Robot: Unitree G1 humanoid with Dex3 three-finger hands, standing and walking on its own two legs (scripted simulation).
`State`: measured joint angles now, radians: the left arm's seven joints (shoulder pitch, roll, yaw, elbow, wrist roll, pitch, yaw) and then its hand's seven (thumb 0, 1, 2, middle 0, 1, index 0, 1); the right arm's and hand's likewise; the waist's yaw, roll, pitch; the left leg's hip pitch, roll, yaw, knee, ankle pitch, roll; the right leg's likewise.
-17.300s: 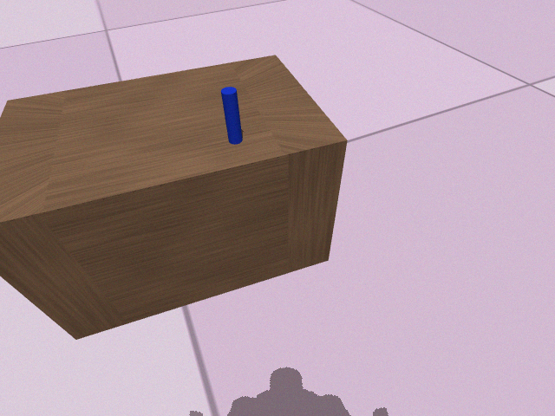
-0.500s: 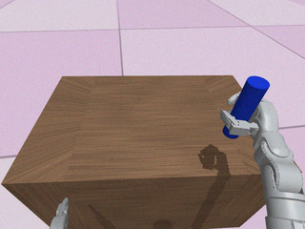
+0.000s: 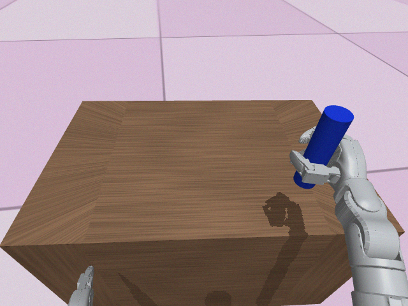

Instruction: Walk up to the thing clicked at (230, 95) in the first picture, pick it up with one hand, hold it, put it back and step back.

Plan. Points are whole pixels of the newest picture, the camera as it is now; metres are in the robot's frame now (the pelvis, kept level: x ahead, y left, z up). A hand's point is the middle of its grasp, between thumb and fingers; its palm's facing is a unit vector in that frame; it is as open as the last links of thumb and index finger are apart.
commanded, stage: hold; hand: right
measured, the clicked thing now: (319, 151) +0.33 -0.18 +0.19
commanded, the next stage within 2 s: crouch in 1.00 s
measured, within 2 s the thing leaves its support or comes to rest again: neither
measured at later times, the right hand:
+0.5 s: hand (306, 158) +0.34 -0.16 +0.17, palm faces +0.11 +0.99 +0.00, open 6.1 cm
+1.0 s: hand (309, 160) +0.33 -0.16 +0.17, palm faces +0.13 +0.99 +0.00, open 6.1 cm
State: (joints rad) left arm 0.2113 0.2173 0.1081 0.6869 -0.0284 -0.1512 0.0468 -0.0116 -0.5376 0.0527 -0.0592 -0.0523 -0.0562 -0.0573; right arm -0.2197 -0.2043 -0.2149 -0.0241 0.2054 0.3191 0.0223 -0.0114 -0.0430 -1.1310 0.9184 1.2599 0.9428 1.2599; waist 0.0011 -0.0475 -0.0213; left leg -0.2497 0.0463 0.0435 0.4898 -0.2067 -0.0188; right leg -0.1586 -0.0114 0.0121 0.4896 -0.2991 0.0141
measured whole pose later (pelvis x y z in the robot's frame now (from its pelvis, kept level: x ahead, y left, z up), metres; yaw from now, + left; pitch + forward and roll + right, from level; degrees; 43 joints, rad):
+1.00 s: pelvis +0.00 +0.01 +0.00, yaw +0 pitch -2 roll +0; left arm 0.22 0.22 0.11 0.68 -0.03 -0.15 0.05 -0.01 -0.54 0.05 -0.06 -0.05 -0.05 -0.06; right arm -0.20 -0.20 -0.21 -0.03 0.21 0.28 0.01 -0.01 -0.04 -1.14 0.92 1.26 0.95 1.26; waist 0.00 -0.05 -0.02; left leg -0.24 0.04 0.05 0.48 -0.20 -0.01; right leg -0.14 -0.02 0.01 0.47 -0.29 0.02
